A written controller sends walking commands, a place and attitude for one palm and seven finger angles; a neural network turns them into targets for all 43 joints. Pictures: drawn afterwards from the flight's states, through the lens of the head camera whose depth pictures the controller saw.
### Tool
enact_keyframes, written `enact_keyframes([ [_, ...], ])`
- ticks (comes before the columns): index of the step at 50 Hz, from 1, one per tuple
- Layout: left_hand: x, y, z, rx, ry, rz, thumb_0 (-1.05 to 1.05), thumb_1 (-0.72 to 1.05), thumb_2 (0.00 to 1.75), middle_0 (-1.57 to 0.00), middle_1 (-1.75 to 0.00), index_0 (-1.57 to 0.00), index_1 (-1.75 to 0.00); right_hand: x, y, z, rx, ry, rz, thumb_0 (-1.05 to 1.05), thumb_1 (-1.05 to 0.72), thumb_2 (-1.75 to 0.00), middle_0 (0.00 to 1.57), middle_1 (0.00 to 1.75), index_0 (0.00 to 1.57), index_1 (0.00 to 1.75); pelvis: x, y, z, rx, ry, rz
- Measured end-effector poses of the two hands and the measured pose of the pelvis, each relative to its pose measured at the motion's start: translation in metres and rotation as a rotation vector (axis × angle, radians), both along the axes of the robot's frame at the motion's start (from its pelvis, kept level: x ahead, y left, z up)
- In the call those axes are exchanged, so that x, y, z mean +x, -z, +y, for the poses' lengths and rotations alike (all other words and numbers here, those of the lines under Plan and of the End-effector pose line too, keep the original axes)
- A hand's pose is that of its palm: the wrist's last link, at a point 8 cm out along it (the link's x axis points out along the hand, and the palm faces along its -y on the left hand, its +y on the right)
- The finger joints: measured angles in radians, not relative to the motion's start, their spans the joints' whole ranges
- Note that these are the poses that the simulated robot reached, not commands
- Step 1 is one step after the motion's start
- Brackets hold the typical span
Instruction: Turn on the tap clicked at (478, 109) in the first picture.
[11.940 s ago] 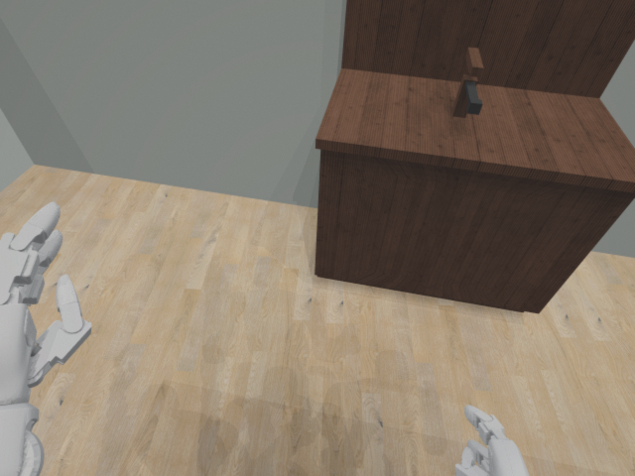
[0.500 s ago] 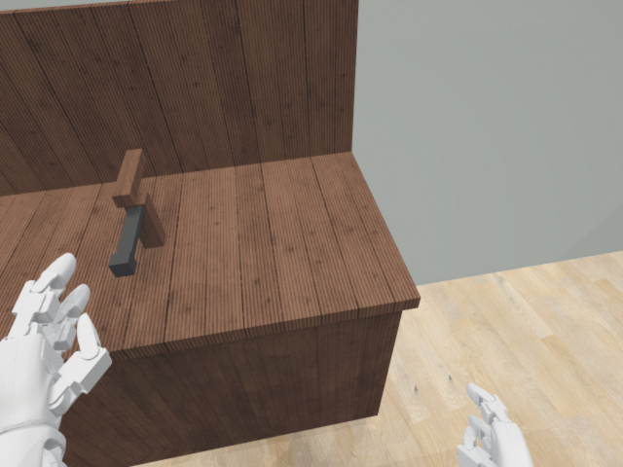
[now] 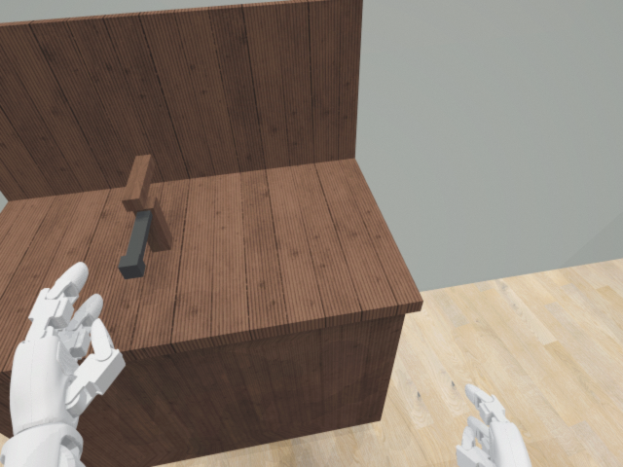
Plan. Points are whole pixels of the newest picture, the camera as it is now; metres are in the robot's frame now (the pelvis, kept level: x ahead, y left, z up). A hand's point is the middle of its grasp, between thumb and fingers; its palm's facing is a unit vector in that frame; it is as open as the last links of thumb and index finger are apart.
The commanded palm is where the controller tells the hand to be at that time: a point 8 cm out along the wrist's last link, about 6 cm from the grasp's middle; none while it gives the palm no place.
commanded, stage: turn the palm inward beside the body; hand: left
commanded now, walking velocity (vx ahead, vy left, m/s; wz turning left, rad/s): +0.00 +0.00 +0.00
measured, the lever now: (132, 266) +0.37 +0.33 +0.05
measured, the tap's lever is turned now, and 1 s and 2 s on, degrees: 0 0 0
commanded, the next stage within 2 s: reach beside the lever's end, fingers flat in 0.26 s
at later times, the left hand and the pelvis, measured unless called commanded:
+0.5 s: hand (128, 358) +0.19 +0.22 +0.13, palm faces +0.49 -0.86 -0.13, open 7.4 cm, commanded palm +0.15 +0.27 +0.13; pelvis -0.01 -0.02 +0.00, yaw +0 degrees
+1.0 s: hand (113, 333) +0.22 +0.26 +0.10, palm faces +0.51 -0.85 -0.13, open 7.5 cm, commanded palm +0.19 +0.31 +0.11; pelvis +0.01 +0.00 +0.00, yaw +0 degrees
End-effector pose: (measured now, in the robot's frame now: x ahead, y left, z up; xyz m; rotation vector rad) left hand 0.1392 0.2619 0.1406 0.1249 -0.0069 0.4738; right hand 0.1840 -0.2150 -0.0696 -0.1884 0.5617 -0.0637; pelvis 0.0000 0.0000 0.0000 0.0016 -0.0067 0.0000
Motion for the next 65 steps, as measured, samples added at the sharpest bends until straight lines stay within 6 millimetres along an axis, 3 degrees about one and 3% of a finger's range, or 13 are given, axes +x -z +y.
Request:
enact_keyframes([
  [22,-0.004,0.002,-0.015,0.004,-0.019,0.001,0.02,0.9,0.9,-0.2,-0.3,-0.2,-0.3,-0.006,0.006,-0.019,0.007,0.014,0.021,0.02,-0.91,-0.9,0.2,0.3,0.2,0.3,-0.005,0.001,-0.016,0.003,-0.002,-0.002],
  [37,0.039,0.017,0.013,0.0,-0.047,0.033,0.02,0.9,0.9,-0.2,-0.3,-0.2,-0.3,-0.001,0.014,-0.027,-0.006,0.052,0.082,0.02,-0.91,-0.9,0.2,0.3,0.2,0.3,0.006,0.001,-0.016,0.006,0.005,0.037],
  [51,0.041,0.031,0.039,-0.005,-0.065,0.02,0.02,0.9,0.9,-0.2,-0.29,-0.2,-0.28,-0.009,0.016,-0.027,-0.044,0.065,0.107,0.02,-0.91,-0.9,0.2,0.3,0.2,0.3,0.012,0.002,-0.003,0.001,0.002,0.059],
  [65,0.073,0.043,0.054,-0.02,-0.041,0.012,0.02,0.9,0.9,-0.19,-0.26,-0.19,-0.25,-0.015,0.018,-0.01,-0.031,0.06,0.11,0.02,-0.91,-0.9,0.2,0.3,0.2,0.3,0.005,0.003,0.007,-0.002,0.009,0.08],
])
